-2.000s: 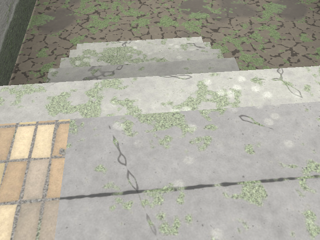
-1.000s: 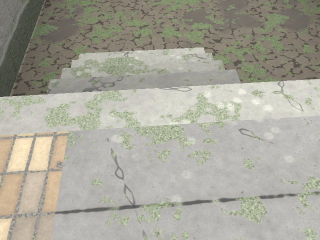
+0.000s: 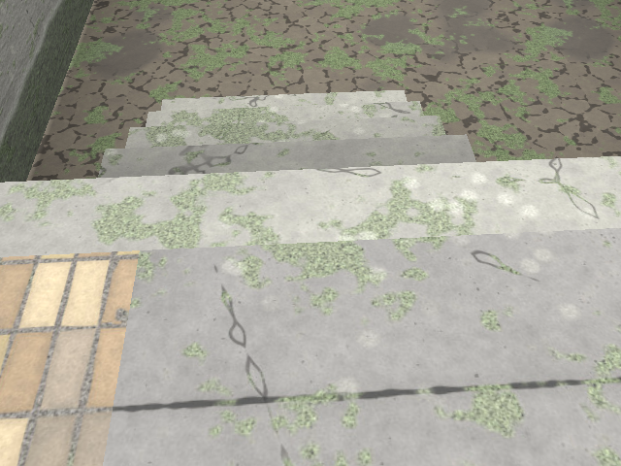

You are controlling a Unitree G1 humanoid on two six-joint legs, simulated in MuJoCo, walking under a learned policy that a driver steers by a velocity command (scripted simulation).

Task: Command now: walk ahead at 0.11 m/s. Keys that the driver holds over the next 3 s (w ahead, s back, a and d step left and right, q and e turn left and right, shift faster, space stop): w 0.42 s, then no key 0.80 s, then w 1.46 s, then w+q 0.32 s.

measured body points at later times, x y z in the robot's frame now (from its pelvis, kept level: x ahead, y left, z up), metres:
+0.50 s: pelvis +0.15 +0.03 +0.01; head +0.17 +0.04 +0.46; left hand +0.31 +0.27 -0.12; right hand +0.05 -0.19 -0.13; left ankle +0.04 +0.12 -0.73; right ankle +0.29 -0.13 -0.68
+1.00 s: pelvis +0.31 -0.02 +0.00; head +0.31 -0.01 +0.45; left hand +0.40 +0.22 -0.15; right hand +0.36 -0.27 -0.15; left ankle +0.33 +0.12 -0.74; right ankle +0.38 -0.10 -0.73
